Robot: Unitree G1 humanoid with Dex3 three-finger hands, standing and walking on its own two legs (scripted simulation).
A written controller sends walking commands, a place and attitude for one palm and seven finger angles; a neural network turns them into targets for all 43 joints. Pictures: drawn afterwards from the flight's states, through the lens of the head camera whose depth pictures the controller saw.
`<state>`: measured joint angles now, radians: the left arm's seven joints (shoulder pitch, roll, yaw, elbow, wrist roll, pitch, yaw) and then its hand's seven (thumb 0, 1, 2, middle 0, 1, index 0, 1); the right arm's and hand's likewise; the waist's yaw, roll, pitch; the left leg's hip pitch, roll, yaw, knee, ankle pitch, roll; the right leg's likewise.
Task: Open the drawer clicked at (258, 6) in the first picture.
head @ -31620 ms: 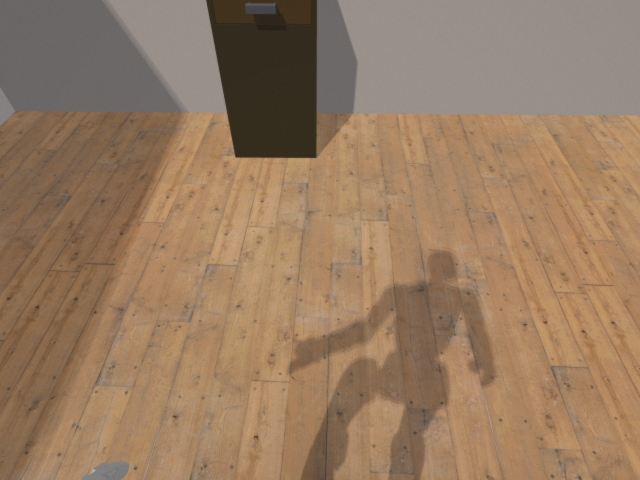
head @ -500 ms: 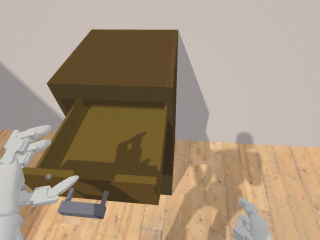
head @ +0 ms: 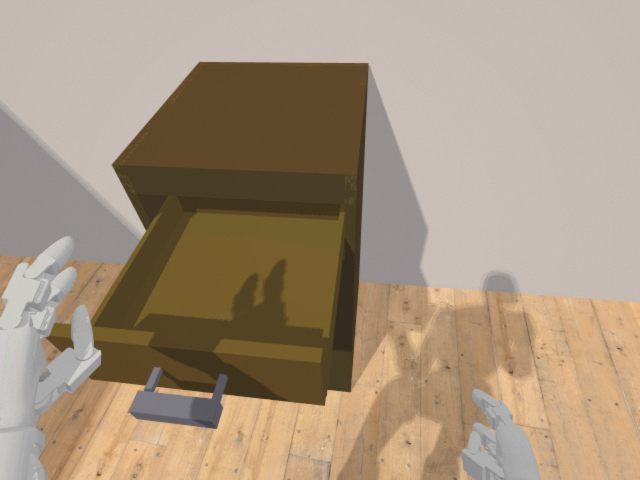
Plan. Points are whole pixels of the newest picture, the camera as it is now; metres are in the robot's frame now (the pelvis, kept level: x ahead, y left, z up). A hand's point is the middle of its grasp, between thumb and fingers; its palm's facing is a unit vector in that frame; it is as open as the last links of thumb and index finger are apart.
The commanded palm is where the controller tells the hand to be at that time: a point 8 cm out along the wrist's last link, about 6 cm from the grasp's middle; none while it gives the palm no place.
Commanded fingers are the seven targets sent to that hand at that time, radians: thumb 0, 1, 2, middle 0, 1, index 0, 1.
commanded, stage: step back with the hand held close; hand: left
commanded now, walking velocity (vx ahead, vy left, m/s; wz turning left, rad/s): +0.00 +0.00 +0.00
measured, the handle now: (183, 393) +0.23 +0.23 -0.04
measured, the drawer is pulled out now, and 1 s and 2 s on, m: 0.29 0.29 0.29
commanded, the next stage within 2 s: stop stepping back and stand still in 1.50 s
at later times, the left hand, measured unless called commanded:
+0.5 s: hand (78, 368) +0.17 +0.25 +0.15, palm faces +0.26 -0.81 -0.53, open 7.4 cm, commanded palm +0.10 +0.30 +0.17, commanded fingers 0.00 0.90 0.90 -0.20 -0.30 -0.20 -0.30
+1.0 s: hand (26, 438) +0.11 +0.25 +0.15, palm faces +0.37 -0.81 -0.46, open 7.4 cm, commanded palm +0.04 +0.30 +0.17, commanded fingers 0.00 0.90 0.90 -0.20 -0.30 -0.20 -0.30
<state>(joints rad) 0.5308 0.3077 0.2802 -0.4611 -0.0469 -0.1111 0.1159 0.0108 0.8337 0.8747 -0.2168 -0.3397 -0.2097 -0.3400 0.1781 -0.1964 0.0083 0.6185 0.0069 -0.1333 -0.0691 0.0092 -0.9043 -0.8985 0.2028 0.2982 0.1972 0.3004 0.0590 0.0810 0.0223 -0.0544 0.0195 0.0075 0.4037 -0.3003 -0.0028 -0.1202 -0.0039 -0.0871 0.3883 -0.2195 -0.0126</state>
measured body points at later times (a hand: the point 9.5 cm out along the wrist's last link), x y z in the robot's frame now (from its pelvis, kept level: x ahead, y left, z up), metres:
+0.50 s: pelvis -0.03 +0.02 -0.01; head +0.02 +0.02 +0.44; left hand +0.15 +0.29 +0.17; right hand +0.15 -0.23 -0.09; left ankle -0.05 +0.12 -0.74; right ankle +0.00 -0.11 -0.74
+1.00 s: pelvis -0.09 +0.01 -0.01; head -0.06 +0.03 +0.43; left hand +0.08 +0.29 +0.18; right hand +0.08 -0.22 -0.09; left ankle -0.05 +0.12 -0.74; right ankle -0.04 -0.11 -0.73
